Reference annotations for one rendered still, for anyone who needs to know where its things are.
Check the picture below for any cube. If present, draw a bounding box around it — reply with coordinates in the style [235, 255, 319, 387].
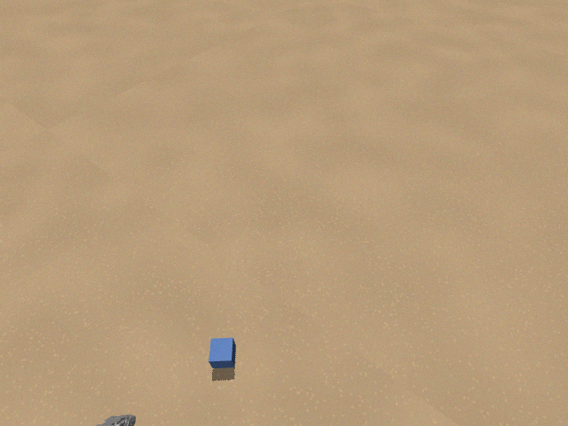
[209, 338, 236, 368]

